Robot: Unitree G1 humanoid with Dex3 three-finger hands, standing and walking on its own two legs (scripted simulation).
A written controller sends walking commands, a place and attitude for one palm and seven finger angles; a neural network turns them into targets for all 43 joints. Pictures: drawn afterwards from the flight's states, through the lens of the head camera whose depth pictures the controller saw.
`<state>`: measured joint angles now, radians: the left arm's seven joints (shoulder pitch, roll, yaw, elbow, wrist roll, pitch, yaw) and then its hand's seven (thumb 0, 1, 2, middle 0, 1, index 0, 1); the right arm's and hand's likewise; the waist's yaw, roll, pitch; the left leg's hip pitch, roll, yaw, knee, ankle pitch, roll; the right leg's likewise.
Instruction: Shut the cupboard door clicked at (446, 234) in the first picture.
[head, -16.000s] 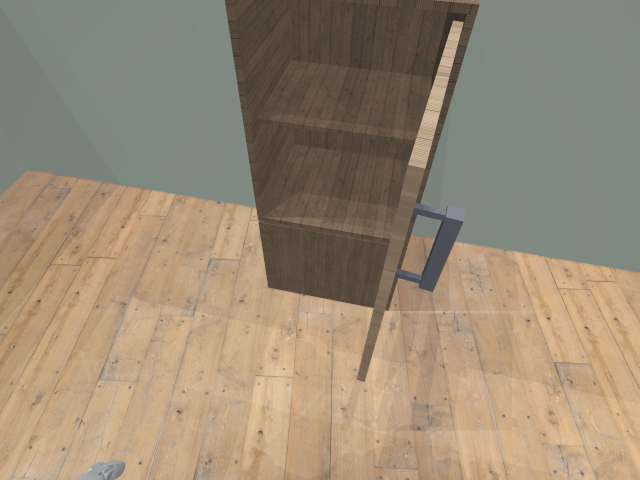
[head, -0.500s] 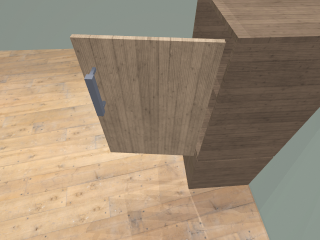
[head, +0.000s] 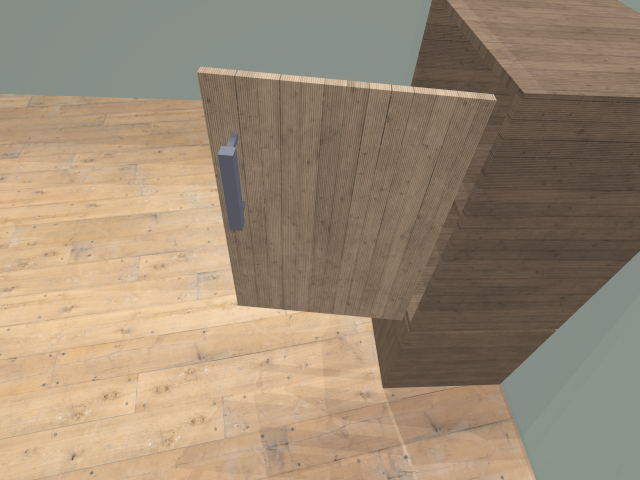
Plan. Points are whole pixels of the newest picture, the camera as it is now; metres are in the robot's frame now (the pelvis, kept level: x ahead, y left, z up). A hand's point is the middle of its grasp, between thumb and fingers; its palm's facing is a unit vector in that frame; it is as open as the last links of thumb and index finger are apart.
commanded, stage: shuffle to correct the standing spot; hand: left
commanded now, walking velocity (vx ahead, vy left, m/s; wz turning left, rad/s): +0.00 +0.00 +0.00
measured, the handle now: (235, 183) +0.54 +0.18 +0.06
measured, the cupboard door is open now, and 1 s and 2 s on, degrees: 83 83 83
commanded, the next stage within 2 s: come to a stop and stand still in 0.28 s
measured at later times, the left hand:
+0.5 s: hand out of the picture +0.01 +0.16 -0.19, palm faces +0.01 -0.99 -0.16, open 7.4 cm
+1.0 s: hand out of the picture +0.07 +0.21 -0.17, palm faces -0.02 -0.96 -0.28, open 7.4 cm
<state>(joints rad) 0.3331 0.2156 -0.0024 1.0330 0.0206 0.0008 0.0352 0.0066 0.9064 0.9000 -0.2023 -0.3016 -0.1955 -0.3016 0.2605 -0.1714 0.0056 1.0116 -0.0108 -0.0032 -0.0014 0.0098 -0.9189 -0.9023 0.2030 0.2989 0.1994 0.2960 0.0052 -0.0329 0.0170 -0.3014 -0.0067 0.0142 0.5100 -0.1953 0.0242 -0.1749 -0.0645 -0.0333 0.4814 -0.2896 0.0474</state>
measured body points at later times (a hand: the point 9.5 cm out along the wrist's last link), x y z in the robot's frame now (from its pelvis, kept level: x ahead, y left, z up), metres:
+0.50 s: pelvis +0.06 -0.01 -0.01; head +0.07 +0.01 +0.44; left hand +0.01 +0.21 -0.17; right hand +0.06 -0.23 -0.16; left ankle +0.05 +0.10 -0.74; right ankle -0.02 -0.15 -0.74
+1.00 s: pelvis +0.00 +0.01 -0.01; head +0.00 +0.00 +0.44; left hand +0.07 +0.26 -0.15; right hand +0.08 -0.23 -0.15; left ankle +0.05 +0.10 -0.74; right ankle -0.02 -0.15 -0.74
